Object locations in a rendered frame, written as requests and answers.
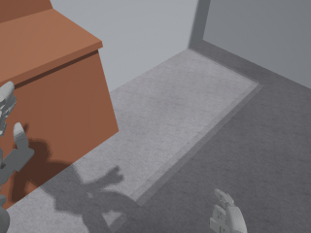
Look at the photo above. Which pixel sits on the counter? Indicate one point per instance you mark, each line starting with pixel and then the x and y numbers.
pixel 63 101

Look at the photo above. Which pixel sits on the robot left forearm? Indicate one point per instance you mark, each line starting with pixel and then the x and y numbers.
pixel 4 215

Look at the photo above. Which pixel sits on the left robot hand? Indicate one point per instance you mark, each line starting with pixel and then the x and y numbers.
pixel 17 158

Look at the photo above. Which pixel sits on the right robot hand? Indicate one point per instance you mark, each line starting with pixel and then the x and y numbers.
pixel 229 220

